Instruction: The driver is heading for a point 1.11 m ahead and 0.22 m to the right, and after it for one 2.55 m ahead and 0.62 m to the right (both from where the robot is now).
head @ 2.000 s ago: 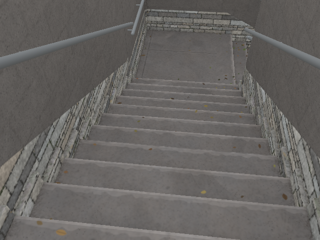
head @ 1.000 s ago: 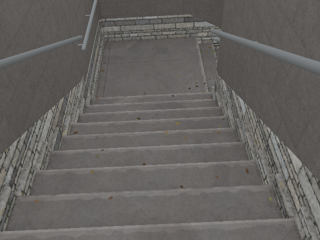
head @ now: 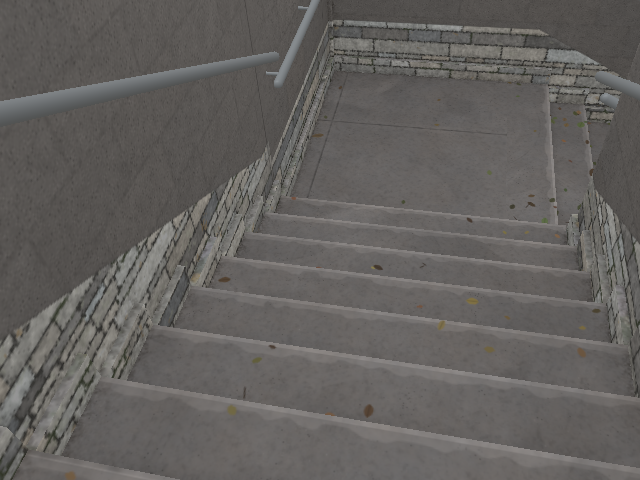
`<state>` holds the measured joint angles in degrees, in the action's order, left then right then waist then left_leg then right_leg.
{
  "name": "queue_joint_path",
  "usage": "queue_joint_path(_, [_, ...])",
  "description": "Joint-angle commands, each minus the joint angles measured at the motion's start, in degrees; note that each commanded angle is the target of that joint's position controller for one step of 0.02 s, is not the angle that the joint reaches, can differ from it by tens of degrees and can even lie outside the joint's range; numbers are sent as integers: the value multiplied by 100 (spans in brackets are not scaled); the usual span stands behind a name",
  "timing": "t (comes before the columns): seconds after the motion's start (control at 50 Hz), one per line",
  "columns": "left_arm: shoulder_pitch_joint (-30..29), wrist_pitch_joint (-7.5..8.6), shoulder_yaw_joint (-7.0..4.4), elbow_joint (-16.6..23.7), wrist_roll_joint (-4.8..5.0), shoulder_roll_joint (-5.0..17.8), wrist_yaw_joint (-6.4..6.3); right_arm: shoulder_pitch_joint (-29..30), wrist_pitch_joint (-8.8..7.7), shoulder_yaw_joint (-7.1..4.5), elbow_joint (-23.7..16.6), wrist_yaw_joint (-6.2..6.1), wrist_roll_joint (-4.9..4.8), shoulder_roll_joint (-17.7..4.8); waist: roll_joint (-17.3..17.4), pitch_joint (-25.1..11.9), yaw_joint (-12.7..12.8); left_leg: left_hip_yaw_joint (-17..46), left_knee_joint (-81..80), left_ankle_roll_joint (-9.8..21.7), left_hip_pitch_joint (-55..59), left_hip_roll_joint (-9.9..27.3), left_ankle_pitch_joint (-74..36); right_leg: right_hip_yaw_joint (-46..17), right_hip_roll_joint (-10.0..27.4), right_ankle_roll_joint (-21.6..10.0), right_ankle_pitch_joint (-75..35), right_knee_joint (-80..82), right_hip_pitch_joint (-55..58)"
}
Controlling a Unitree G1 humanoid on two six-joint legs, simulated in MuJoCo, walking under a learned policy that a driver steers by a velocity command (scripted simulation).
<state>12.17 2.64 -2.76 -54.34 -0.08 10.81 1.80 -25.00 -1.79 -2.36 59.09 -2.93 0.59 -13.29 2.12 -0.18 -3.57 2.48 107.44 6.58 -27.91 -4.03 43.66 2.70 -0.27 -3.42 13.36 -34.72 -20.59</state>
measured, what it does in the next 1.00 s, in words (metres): goes down: left foot 0.15 m lower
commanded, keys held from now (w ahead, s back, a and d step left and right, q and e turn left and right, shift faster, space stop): w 0.48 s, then w+e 0.52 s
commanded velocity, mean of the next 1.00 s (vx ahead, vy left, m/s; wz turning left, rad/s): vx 0.50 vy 0.00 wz -0.18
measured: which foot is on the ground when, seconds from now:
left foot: up 0.00-0.46, down 0.48-1.00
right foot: down 0.00-0.50, up 0.52-1.00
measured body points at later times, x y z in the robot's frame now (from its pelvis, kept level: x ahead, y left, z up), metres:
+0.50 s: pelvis +0.28 +0.02 -0.12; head +0.29 +0.04 +0.33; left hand +0.16 +0.25 -0.27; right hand +0.49 -0.19 -0.22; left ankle +0.38 +0.10 -0.87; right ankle +0.06 -0.09 -0.70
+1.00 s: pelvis +0.54 +0.01 -0.24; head +0.55 -0.01 +0.20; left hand +0.76 +0.20 -0.36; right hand +0.41 -0.20 -0.40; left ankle +0.37 +0.10 -0.87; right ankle +0.65 -0.09 -0.97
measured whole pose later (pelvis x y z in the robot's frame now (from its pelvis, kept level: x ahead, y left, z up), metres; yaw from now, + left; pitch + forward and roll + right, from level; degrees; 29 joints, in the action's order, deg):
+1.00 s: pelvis +0.54 +0.01 -0.24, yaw -12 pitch -1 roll +3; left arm 3.5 0.6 -2.8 -51.5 -1.7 12.5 2.1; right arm -27.2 -4.0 -1.2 59.6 -2.8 2.8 -10.4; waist -1.9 2.8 -5.2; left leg -16.2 61.4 1.7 -6.7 1.3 51.1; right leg 3.8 1.2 -6.8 -17.7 -26.4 -23.6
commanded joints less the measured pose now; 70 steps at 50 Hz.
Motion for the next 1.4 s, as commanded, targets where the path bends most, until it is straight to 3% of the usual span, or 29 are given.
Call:
queue_joint_path(0.02, [1776,-71,-103,-218,-180,826,-129,731,10,-104,-622,86,92,-394,-869,185,779,112,-99,-39,-3572,413,-1475,-2633,2171,-1232,308,1314,2053])
queue_joint_path(0.08, [1382,157,56,-278,-241,530,-115,463,187,-99,-350,209,185,-151,-728,655,120,150,-1984,-189,-2424,598,-3000,-1907,1381,-868,-254,1348,-52])
queue_joint_path(0.1, [1031,238,84,-123,-96,580,-165,848,169,-102,-585,285,195,-218,-515,859,-108,117,-3931,-343,-1614,701,-3866,-1411,1106,-776,-652,1715,-859])
queue_joint_path(0.16, [1473,263,-36,-216,-61,874,-225,509,256,-63,-207,362,267,8,-996,91,-100,-249,-4336,-399,-649,703,-5266,-1277,1197,-1003,-2354,1287,-248])
queue_joint_path(0.2, [1751,290,45,-296,77,465,-317,1543,140,-155,-518,410,145,-310,-487,445,182,147,-5599,-302,-1900,907,-6221,-1436,1000,-904,-853,912,815])
queue_joint_path(0.28, [1939,294,62,-257,-60,542,-379,2592,4,-48,-721,520,202,-22,-238,634,635,-214,-6840,-371,-719,715,-7392,-1425,814,-860,884,537,87])
queue_joint_path(0.42, [2286,76,45,-464,-255,685,-391,2847,-143,-25,-1140,435,42,-189,-557,1053,1272,-225,-8767,-293,-27,832,-5880,-1481,768,-906,-1340,-1028,1110])
queue_joint_path(0.48, [2409,-55,77,-624,-251,693,-390,568,-156,-185,-319,327,110,-441,88,81,339,-783,-9201,-131,2577,641,-5998,-858,367,-836,-1935,-3974,717])
queue_joint_path(0.5, [2525,-64,12,-663,-184,617,-339,-267,-135,-286,-107,374,153,-790,595,-534,56,-78,-8165,81,4363,1283,-7259,-595,-194,-661,1357,-6161,-940])
queue_joint_path(0.52, [3156,-46,4,-580,150,494,-436,-755,-139,-224,-162,476,109,-799,895,-1634,152,865,-6213,462,6371,2518,-9120,-672,-285,-429,3941,-7729,-2599])
queue_joint_path(0.54, [2607,-36,55,-197,228,708,-473,-872,-69,-368,-156,487,-139,-1178,1239,-2319,-222,2183,-7189,1187,6596,3284,-5909,-587,-95,-367,3298,-8023,-3711])
queue_joint_path(0.58, [1189,-104,-78,-68,-123,836,-430,131,-30,-188,-446,362,34,-391,89,-369,-104,1640,-8713,971,3760,2654,-3123,-487,192,-264,1620,-6850,-3626])
queue_joint_path(0.64, [1162,-296,-78,-170,-210,344,-270,488,-283,-47,-336,263,70,-156,-21,798,653,455,-8670,375,709,2035,-4761,-972,415,75,-205,-3877,-2002])
queue_joint_path(0.7, [1595,-403,-133,-376,-384,259,-161,124,-399,-171,-176,206,47,-574,372,170,793,281,-8216,618,1033,2062,-6127,-652,296,43,-1174,-3598,-1736])
queue_joint_path(0.74, [863,-350,-235,-78,-249,452,-127,118,-452,-50,-115,222,-86,-65,196,327,762,-10,-8093,278,1282,1781,-5022,-1025,403,-123,-2329,-2552,-2172])
queue_joint_path(0.82, [-199,-184,-130,248,-226,235,26,59,-466,52,-138,130,3,-71,134,413,462,-587,-7674,-86,518,1508,-3066,-428,35,-207,-4633,-988,-1057])
queue_joint_path(0.96, [-1372,-162,31,663,-144,292,60,-929,-208,-21,100,-23,248,-369,-30,1342,-353,-531,-6028,82,1869,1867,-3976,152,208,-304,-3050,1052,-1121])
queue_joint_path(1.0, [-363,-171,-69,239,-180,411,-22,-977,-92,-14,202,-69,242,-483,-214,725,23,-780,-4353,156,1978,1811,-5350,570,-109,-515,-2363,1249,119])
queue_joint_path(1.02, [860,-140,-149,-134,-235,573,-39,-778,-50,-30,133,-65,210,-612,-146,125,693,-843,-2853,190,1616,1641,-5439,412,-103,-690,-2365,1629,1502])
queue_joint_path(1.04, [1321,-136,-340,-311,-270,1137,-22,-804,-75,-74,26,7,134,-499,-1321,-322,827,-1348,-450,-82,-39,891,-1932,-76,414,-1043,-4210,793,3264])
queue_joint_path(1.06, [1732,-158,-398,-190,-99,1483,16,-898,-111,-10,-336,42,-42,-289,-1571,-1537,881,-898,1459,-322,-2479,660,883,-1617,1679,-1912,-6406,-1248,5621])
queue_joint_path(1.08, [2184,-220,-411,-99,116,1594,-44,-132,-158,-37,-811,72,-112,-560,-918,-2387,1416,-462,1463,-501,-3467,722,560,-2830,2255,-2409,-4913,-358,6137])
queue_joint_path(1.1, [2106,-339,-404,-49,-54,1717,-245,660,-244,31,-1256,79,-91,-422,-1092,-1836,1405,-316,975,-625,-4416,557,43,-3873,2624,-2588,-1674,1040,5494])
queue_joint_path(1.12, [1685,-361,-262,-38,-109,1226,-304,1052,-209,-19,-1183,57,89,-621,-218,-586,1166,-57,-154,-569,-4513,982,-601,-3478,2403,-2178,-394,1354,4194])
queue_joint_path(1.18, [675,-137,-18,160,-132,734,-237,392,98,-104,-819,141,284,-449,197,376,102,176,-2543,-773,-2303,1204,-2441,-2569,1382,-1626,-1117,1016,418])
queue_joint_path(1.2, [321,-38,-47,272,17,915,-270,808,171,-76,-1060,200,278,-295,125,458,-32,-82,-4134,-914,-1062,1062,-3373,-1918,785,-1424,-1402,1562,-787])
queue_joint_path(1.24, [527,30,-141,140,-100,1178,-264,0,235,-58,-624,246,291,-96,-740,-45,-198,-349,-3795,-844,-190,874,-4477,-1780,684,-1431,-2835,1153,-863])
queue_joint_path(1.3, [1202,35,-72,89,52,785,-316,1357,156,-265,-1146,254,162,-619,-462,205,310,289,-4809,-765,-1910,1098,-5548,-2608,691,-1511,-892,704,523])
queue_joint_path(1.4, [1221,3,-33,387,-111,770,-400,2172,58,-131,-1524,467,273,-229,-490,277,590,95,-6578,-818,-517,531,-6610,-2544,200,-1265,864,-139,-433])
